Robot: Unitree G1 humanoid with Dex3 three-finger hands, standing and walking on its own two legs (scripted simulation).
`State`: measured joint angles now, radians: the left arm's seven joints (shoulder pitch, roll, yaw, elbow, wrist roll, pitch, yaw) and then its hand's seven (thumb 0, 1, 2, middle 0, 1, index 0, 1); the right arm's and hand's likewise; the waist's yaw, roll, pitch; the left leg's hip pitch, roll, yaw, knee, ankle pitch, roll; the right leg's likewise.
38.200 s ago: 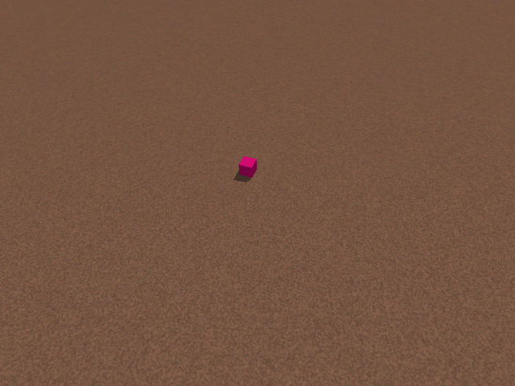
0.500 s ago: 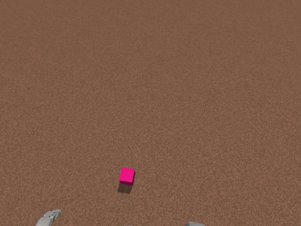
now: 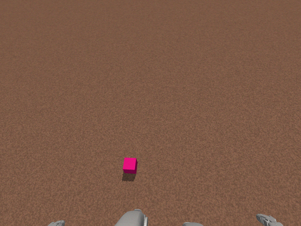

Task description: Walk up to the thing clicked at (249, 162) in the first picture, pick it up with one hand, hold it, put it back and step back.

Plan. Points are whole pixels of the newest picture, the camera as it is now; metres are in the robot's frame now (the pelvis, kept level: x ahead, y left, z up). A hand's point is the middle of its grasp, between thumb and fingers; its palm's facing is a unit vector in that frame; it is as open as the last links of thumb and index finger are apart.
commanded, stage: step back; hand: left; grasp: from above
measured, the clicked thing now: (130, 165) +0.53 +0.20 -0.72
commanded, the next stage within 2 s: none
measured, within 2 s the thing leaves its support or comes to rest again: neither
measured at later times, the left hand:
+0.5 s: hand out of the picture -0.06 +0.29 -0.14, palm faces +0.04 -0.94 -0.34, open 7.4 cm
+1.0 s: hand out of the picture -0.20 +0.26 -0.13, palm faces +0.02 -0.90 -0.43, open 7.4 cm
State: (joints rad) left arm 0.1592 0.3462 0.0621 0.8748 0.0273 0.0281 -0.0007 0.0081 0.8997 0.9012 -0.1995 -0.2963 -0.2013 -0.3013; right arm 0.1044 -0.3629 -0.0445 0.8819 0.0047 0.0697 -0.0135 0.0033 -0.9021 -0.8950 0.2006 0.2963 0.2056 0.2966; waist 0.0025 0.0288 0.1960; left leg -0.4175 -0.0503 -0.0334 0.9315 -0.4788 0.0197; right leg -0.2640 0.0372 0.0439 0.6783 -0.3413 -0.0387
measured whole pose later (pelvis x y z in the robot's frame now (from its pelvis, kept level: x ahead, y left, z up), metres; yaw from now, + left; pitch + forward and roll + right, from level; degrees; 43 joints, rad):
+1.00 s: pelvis -0.32 -0.02 +0.00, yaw +3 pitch -1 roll +1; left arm 0.13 0.37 0.07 0.75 0.04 0.04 0.02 0.01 0.90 0.90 -0.20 -0.30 -0.20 -0.30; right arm 0.20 -0.39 -0.05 0.87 -0.01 0.05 -0.03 0.00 -0.90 -0.90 0.20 0.30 0.20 0.30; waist 0.00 0.02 0.18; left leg -0.30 -0.05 -0.06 0.81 -0.49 -0.01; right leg -0.39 -0.03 -0.02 0.65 -0.23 -0.01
